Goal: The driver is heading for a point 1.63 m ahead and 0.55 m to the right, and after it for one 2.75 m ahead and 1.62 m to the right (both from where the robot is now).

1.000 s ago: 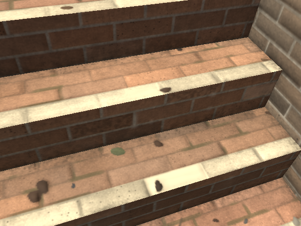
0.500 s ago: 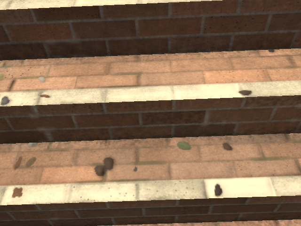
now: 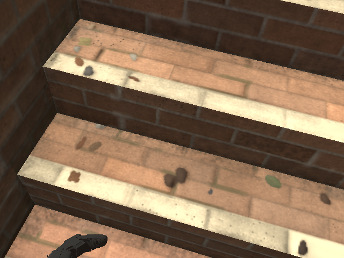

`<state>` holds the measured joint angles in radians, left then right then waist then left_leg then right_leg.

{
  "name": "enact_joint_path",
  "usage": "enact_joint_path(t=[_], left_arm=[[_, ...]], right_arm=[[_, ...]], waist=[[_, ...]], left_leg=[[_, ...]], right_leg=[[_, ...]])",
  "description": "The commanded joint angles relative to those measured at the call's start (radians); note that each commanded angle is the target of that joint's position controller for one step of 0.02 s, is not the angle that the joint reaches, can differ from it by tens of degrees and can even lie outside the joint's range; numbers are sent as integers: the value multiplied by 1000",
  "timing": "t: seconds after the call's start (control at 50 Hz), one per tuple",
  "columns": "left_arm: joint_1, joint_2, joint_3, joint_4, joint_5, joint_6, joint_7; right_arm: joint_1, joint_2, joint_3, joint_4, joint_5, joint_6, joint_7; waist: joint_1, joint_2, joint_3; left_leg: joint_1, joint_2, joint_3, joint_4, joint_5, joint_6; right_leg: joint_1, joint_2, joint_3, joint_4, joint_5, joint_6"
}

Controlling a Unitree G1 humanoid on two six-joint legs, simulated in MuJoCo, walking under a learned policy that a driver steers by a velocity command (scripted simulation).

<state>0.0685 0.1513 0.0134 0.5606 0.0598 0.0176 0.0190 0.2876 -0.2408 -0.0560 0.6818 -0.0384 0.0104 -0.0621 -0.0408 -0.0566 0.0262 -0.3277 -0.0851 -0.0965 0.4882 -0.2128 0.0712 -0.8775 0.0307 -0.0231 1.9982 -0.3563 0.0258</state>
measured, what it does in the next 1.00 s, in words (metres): climbs, turning right: right foot 0.20 m higher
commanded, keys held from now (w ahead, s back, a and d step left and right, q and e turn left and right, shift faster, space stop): e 0.98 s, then no key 0.02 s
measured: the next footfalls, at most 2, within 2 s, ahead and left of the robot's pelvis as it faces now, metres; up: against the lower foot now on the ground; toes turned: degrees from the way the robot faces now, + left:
right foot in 0.60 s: +0.08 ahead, -0.38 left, +0.20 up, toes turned -23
left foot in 1.18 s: -0.01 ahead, -0.11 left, +0.00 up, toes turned -27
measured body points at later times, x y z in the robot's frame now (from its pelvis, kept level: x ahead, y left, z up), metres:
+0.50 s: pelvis +0.01 -0.11 +0.01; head +0.07 -0.13 +0.46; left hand +0.35 +0.02 +0.00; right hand -0.05 -0.39 -0.11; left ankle +0.02 +0.08 -0.74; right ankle +0.00 -0.28 -0.42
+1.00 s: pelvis -0.01 -0.24 +0.09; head +0.01 -0.24 +0.54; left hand +0.26 -0.11 +0.01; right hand +0.09 -0.52 +0.03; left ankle -0.02 -0.14 -0.40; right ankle +0.04 -0.37 -0.54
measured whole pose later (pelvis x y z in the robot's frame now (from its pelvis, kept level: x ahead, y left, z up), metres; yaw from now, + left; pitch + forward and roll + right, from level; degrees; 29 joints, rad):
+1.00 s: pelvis -0.01 -0.24 +0.09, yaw -26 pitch -2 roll +0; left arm 0.16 0.17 0.03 0.52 0.05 0.06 0.12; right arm 0.08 -0.18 0.02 0.48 -0.08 0.10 -0.03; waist 0.01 -0.01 0.07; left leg -0.72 -0.14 0.02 1.84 -0.14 -0.07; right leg -0.74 0.06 0.00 1.22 -0.46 -0.06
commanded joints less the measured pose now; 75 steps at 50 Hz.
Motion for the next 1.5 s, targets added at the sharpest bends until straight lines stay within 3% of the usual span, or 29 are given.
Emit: enact_joint_path(t=[0.02, 0.26, 0.42, 0.5, 0.56, 0.58, 0.6, 0.62, 0.64, 0.66, 0.68, 0.7, 0.76, 0.84, 0.92, 1.0, 1.1, 1.12, 1.14, 1.16, 1.18, 1.2, 1.22, 1.26, 1.28, 1.34, 1.4, 1.44, 1.5], left_arm=[[-47, 53, 6, -102, 5, -3, 8], [-182, 43, 16, -161, 9, 54, 35], [-255, 30, 22, -284, -19, 71, 31], [-336, 33, 11, -373, 7, 67, 29], [-247, 46, 3, -381, -39, 73, 14], [-179, 33, -8, -347, -93, 75, 7], [-85, 33, 7, -290, -95, 76, 7], [93, 124, 53, -224, -93, 71, 40], [162, 266, 101, -204, -98, 71, 79], [123, 329, 101, -222, -84, 76, 113], [144, 294, 73, -213, -31, 91, 119], [89, 249, 59, -192, -11, 99, 123], [-116, 39, 2, -192, -17, 103, 101], [-45, 69, 23, -130, -15, 52, 95], [-36, 98, 30, -145, -7, 18, 106], [-37, 116, 44, -161, -6, 17, 109], [-22, 100, 54, -138, 10, 57, 109], [18, 81, 53, -124, 11, 82, 114], [37, 40, 52, -101, 25, 107, 119], [60, 2, 56, -71, 19, 118, 118], [26, -23, 59, -87, -36, 120, 96], [72, -46, 48, -152, -33, 107, 76], [153, -20, 40, -128, -11, 106, 85], [98, 82, 53, -56, 50, 69, 74], [4, 114, 50, -125, 31, 79, 52], [-76, 150, 71, -76, -19, 101, 17], [-97, 57, 37, -61, -59, 106, 1], [-6, 63, 41, -20, -81, 86, 26], [173, 72, 48, 45, -56, 23, 48]], right_arm=[[54, -133, -41, -26, 5, -23, -22], [166, -174, -38, 60, 4, -72, -35], [115, -216, -48, 65, 2, -121, -17], [177, -216, -58, 77, -2, -97, -20], [-23, -243, -62, -6, -10, -80, 1], [9, -275, -61, -2, 31, -60, 6], [35, -282, -72, 10, 47, -31, 21], [2, -281, -63, -43, 23, -12, 46], [-148, -205, -26, -182, 13, 3, 67], [-89, -61, 8, -172, -5, 16, 82], [-103, 27, 31, -147, 6, 15, 71], [-85, 22, 31, -146, 14, 18, 54], [-38, -31, 25, -105, -61, 50, 19], [-161, -31, 35, -183, -46, 65, 36], [-131, -23, 42, -223, -49, 86, 26], [-154, -12, 57, -248, -37, 85, 33], [-17, -5, 77, -201, 0, 71, 27], [70, -11, 69, -138, 14, 72, 31], [143, -3, 61, -69, 20, 72, 38], [88, 53, 76, -65, -14, 71, 41], [-39, 81, 116, -90, -58, 45, 62], [-167, -20, 101, -142, -63, 7, 72], [-148, -127, 54, -159, -35, -8, 64], [-117, -151, 22, -155, 9, -34, 36], [-146, -239, -13, -155, 24, -52, 7], [-88, -86, 28, -109, 40, -49, -1], [8, -129, -15, -76, 20, -18, -4], [53, -114, -29, -53, 4, 7, 2], [35, -63, -33, -46, 31, 19, 9]], waist=[[-7, 119, -145], [-87, 164, -70], [-49, 190, -81], [-75, 206, -122], [20, 250, -163], [32, 307, -193], [54, 239, -228], [173, -4, -362], [255, -458, -442], [196, -666, -542], [182, -593, -488], [109, -471, -368], [-32, -238, -111], [-17, -57, -14], [-30, 81, -34], [10, 33, -86], [13, -105, -170], [18, -95, -164], [8, 52, -154], [-9, 225, -92], [54, 215, -50], [218, 182, -16], [235, 110, -62], [146, -36, -38], [133, 117, -23], [69, 108, -26], [-19, 322, -18], [-32, 403, -41], [31, 214, -70]], left_leg=[[292, 296, -252, -75, 561, 231], [455, 407, -203, -185, 428, 270], [458, 505, -104, -283, 369, 204], [533, 485, -33, -269, 314, 132], [237, 434, 130, -344, 269, 24], [131, 412, 156, -391, 349, 51], [115, 370, 215, -257, 422, 59], [-9, 295, 223, 40, 625, 6], [-348, 144, 173, 491, -191, -90], [-352, -27, -14, 1092, -333, -136], [-417, -64, -184, 1289, -260, -125], [-477, -36, -146, 1313, -170, -132], [-393, -13, 141, 1369, 130, -136], [-369, -35, 95, 1494, 117, -148], [-351, -32, 52, 1462, 71, -147], [-312, -21, 75, 1274, 72, -135], [47, 90, 129, 233, 126, -34], [194, 99, 153, -23, 257, -5], [304, 130, 178, -224, 533, 34], [218, 166, 156, -367, 681, 86], [159, 167, 198, -189, 798, 70], [24, 293, 34, 62, 1051, 39], [99, 418, -82, 48, 953, 86], [192, 368, -112, -5, 500, 159], [188, 491, -333, -128, 286, 258], [175, 372, -304, -124, 326, 239], [238, 258, -218, -127, 218, 137], [241, 268, -216, -84, 353, 127], [129, 193, -193, 22, 183, 88]], right_leg=[[-215, -8, 19, 103, -13, -1], [-409, 42, 164, 140, -281, -12], [-447, -43, 188, 168, -393, -25], [-495, -127, 213, -7, -449, -52], [-3, -210, 129, -499, -259, -47], [257, -135, 22, -753, -532, -72], [470, -81, -33, -921, -322, -80], [738, -32, 161, -1030, -36, -118], [954, -233, 602, -1308, -25, -163], [831, -287, 743, -1412, 13, -137], [706, -241, 551, -1377, -77, -56], [606, -218, 458, -1273, -22, -48], [218, -126, 237, -1077, 31, -109], [46, -177, 433, -1157, 40, -253], [98, -201, 524, -1163, 74, -283], [211, -188, 521, -1103, 221, -285], [305, -110, 399, -1080, 351, -159], [274, -66, 350, -1027, 268, -143], [235, 38, 253, -805, 3, -130], [221, 235, 88, -264, -186, -101], [38, 308, 94, 249, -323, -66], [-105, 263, 182, 443, -229, 18], [-206, 206, 268, 413, -133, 33], [-273, 175, 245, 314, 10, 36], [-227, 71, 293, 81, 83, 46], [74, -25, 134, -466, 125, 60], [287, 18, -8, -1055, -197, 34], [428, 59, -35, -1266, -255, 5], [683, 28, -12, -1703, 90, -42]])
